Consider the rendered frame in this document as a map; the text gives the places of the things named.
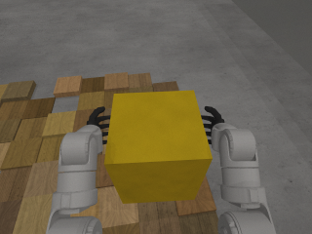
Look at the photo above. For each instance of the robot left upper arm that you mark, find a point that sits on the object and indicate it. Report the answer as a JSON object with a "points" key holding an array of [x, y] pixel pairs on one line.
{"points": [[76, 225]]}

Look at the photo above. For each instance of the left robot hand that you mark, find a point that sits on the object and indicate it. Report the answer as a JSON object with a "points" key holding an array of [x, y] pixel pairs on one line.
{"points": [[94, 119]]}

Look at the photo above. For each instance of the robot right forearm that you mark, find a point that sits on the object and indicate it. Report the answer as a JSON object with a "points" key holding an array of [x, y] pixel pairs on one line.
{"points": [[239, 168]]}

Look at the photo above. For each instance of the right robot hand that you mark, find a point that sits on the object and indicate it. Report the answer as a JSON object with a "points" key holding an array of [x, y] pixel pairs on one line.
{"points": [[214, 120]]}

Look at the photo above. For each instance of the carton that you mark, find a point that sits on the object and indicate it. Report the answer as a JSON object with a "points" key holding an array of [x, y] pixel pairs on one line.
{"points": [[157, 148]]}

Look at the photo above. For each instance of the robot right upper arm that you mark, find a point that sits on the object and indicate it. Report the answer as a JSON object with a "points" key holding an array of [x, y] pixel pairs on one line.
{"points": [[244, 222]]}

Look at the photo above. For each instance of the robot left forearm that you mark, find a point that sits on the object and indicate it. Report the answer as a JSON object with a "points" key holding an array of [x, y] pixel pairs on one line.
{"points": [[77, 165]]}

